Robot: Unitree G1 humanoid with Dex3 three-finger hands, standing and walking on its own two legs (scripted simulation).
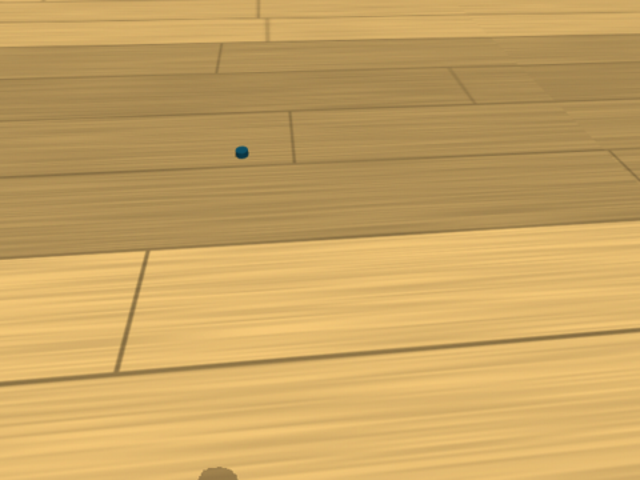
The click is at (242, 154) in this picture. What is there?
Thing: low tin
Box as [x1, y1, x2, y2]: [235, 146, 248, 158]
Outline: 237,147 235,150 237,157 243,158 248,155 246,147
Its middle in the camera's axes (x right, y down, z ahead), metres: -0.42 -0.47 +2.09
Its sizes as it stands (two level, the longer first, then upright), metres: 0.066 0.066 0.035
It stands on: the floor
